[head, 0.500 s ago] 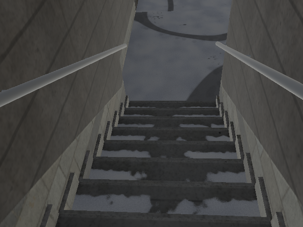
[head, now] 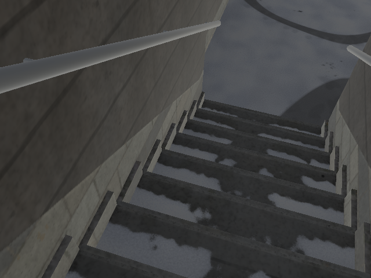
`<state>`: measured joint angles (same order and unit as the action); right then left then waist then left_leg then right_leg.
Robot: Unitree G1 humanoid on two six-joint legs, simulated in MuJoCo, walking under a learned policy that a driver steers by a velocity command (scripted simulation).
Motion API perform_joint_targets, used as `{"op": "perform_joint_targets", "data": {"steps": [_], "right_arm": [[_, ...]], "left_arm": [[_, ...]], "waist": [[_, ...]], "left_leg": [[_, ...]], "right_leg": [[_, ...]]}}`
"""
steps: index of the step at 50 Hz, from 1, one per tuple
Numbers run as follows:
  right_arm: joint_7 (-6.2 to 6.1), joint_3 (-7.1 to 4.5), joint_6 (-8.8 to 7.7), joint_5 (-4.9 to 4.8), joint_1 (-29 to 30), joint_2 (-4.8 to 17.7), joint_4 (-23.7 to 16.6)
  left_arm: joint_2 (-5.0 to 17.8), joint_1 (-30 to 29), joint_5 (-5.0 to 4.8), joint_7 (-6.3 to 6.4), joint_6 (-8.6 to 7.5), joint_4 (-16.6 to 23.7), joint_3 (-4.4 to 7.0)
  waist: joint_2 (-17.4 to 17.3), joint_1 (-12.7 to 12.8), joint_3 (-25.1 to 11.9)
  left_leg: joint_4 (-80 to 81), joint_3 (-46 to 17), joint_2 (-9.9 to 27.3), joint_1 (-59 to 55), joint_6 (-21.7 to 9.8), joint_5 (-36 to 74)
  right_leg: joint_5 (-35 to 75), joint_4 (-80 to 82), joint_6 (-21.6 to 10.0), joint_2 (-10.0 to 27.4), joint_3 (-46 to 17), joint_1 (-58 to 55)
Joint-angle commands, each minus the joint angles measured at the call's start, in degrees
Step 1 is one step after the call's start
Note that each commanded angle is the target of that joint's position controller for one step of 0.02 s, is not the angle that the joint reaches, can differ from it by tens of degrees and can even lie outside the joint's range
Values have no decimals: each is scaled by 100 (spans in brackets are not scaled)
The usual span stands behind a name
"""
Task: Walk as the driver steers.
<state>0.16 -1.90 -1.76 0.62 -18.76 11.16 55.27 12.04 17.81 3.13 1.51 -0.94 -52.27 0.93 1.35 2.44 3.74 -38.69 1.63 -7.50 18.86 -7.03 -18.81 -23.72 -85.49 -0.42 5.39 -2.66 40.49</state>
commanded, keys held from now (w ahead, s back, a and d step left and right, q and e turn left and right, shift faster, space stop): w+e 0.40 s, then e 0.36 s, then no key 0.24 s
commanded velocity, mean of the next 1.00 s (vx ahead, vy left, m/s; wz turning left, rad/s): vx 0.31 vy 0.00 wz -0.40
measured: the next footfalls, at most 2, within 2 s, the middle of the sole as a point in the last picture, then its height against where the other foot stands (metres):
right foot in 0.40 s outside the picture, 0.17 m lower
left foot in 0.96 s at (201, 257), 0.17 m lower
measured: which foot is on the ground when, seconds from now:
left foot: down 0.00-0.40, up 0.42-0.94, down 0.96-1.00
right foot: up 0.00-0.38, down 0.40-0.96, up 0.98-1.00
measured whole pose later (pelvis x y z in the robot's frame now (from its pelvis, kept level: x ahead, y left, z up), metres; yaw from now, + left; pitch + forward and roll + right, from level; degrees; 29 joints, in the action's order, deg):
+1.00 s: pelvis +0.51 -0.05 -0.29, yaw -28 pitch -1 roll -4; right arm -0.1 -1.8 -4.6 0.1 -10.8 11.8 48.2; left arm 13.4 20.7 0.5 3.5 -0.2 -49.3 1.9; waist -1.8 3.7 -1.1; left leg -16.5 -3.3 1.2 15.8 -1.2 8.5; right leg -51.0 -85.3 -5.6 -15.1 -7.6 22.4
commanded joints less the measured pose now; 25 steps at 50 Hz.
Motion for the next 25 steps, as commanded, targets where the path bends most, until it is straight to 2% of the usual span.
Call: {"op": "perform_joint_targets", "data": {"steps": [1,2,3,4,5,6,7,9,10,11,12,13,14,15,16,17,18,19,20,21,22,23,24,25], "right_arm": [[-43,-207,-216,-79,-285,1155,-85],[-7,-275,-281,1,-417,1282,-59],[-20,-227,-358,-124,-533,747,139],[-55,-128,-344,-203,-723,499,229],[-80,-139,-364,-183,-499,528,248],[-103,-130,-346,-111,-465,507,246],[-143,-75,-298,-112,-480,538,285],[-182,-15,-311,-18,-792,540,430],[-190,27,-301,6,-891,467,420],[-219,54,-283,56,-931,442,421],[-208,58,-299,105,-1062,463,493],[-292,81,-293,88,-1361,463,551],[-363,120,-266,102,-1609,433,667],[-420,122,-266,164,-1778,452,677],[-431,133,-214,237,-1722,487,724],[-449,75,-173,277,-1592,622,711],[-450,38,-143,237,-1547,784,681],[-410,24,-166,158,-1487,793,635],[-391,8,-155,82,-1078,822,502],[-410,39,-141,0,-1080,459,146],[-450,1,-171,-75,-843,897,-199],[-464,27,-232,-31,-224,945,-545],[-412,62,-188,109,56,948,-464],[-401,27,-67,226,236,870,-546]], "left_arm": [[317,104,106,-90,51,191,44],[336,801,-48,-92,109,-149,99],[546,705,-193,-167,65,-105,207],[568,213,-202,-226,21,14,228],[527,-81,-206,-246,-10,187,230],[517,-351,-175,-328,2,183,271],[481,-711,-169,-382,-14,312,271],[484,-1061,-137,-386,-40,509,286],[512,-1217,-72,-391,-60,571,284],[453,-1407,-49,-427,-112,584,259],[375,-1629,-55,-456,-136,656,218],[184,-1881,-125,-426,-152,752,116],[122,-2090,-120,-432,-164,775,70],[166,-2115,-141,-433,-169,794,72],[103,-1913,-209,-415,-180,660,29],[177,-1425,-186,-350,-194,454,47],[338,-631,-169,-327,-155,132,104],[502,150,-95,-316,-136,-154,186],[833,1143,-37,-311,-135,-403,310],[1225,1777,-162,-338,-92,-425,378],[1277,1842,-466,-269,-66,-190,389],[1349,1342,-462,-90,5,43,443],[1108,908,-264,-11,19,110,386],[951,694,-243,9,-23,134,305]], "waist": [[-400,85,-68],[-694,186,-389],[-300,207,-284],[-275,59,-203],[-278,122,10],[-386,-49,60],[-492,-204,108],[-515,-387,394],[-450,-539,508],[-419,-622,590],[-485,-762,685],[-596,-912,727],[-504,-1093,910],[-320,-1181,1043],[-270,-1075,959],[-252,-888,859],[-220,-552,358],[64,-170,-52],[588,477,-252],[1218,442,-1481],[672,693,-2449],[689,761,-2354],[54,495,-1431],[-365,159,-845]], "left_leg": [[2021,-1766,1843,770,-924,3034],[1615,-1707,1984,185,-841,4102],[1074,-1363,1736,-266,-561,3257],[1032,-1202,1545,-447,-355,2637],[948,-981,1377,69,-196,1335],[954,-906,1321,261,-80,570],[908,-1017,1373,433,-65,-1],[566,-1201,1567,-37,-147,72],[419,-915,1389,-59,-74,461],[189,-703,1331,183,-25,539],[40,-714,1387,49,-67,904],[-225,-644,1357,-304,-97,979],[-429,-796,1441,-637,-177,1277],[-759,-755,1400,-862,-147,1649],[-1251,-715,1439,-878,-170,1922],[-1898,-478,1473,-857,-68,2828],[-2726,-601,1636,-775,-131,3406],[-3769,-340,1457,-624,-42,3809],[-6373,77,840,899,140,1506],[-8691,322,433,3545,500,-3575],[-8765,-54,693,4479,533,-3170],[-8320,-230,698,5101,544,-2619],[-7589,-410,945,5025,520,-1951],[-7281,-334,962,4471,577,-1763]], "right_leg": [[1865,1961,177,-26,-54,-789],[2419,1493,71,-174,-160,-579],[3494,2449,-82,-115,-760,-40],[4018,2957,-249,-243,-703,38],[4908,3686,-230,-352,-551,-276],[5452,3854,-294,-520,-473,-532],[5541,3876,-325,-601,-495,-654],[5464,3923,-418,-659,-632,-104],[5387,4304,-460,-722,-473,-203],[5523,4615,-455,-787,-246,-631],[5234,4733,-476,-831,-99,-761],[5187,5184,-417,-781,119,-639],[4857,5343,-396,-746,119,-454],[4558,5799,-353,-751,243,-398],[4409,5965,-423,-692,447,-730],[4122,6387,-527,-676,620,-1166],[3662,6427,-675,-644,612,-2117],[3488,6675,-786,-865,781,-3103],[4824,6907,-1283,-333,233,-4665],[8476,4102,-1989,1152,-1130,-7564],[8080,4357,-2455,1638,-2010,-8278],[5575,5411,-2850,1905,-2674,-7739],[3793,6043,-2658,1672,-2588,-6395],[4361,6128,-2535,1605,-2614,-4997]]}}
Velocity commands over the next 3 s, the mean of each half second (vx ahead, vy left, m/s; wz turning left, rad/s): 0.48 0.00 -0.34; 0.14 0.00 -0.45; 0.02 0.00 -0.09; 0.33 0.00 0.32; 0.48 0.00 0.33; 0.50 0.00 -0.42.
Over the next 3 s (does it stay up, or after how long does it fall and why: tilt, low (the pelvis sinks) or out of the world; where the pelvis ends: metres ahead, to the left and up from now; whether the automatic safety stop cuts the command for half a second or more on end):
stays up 0.99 -0.17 -0.50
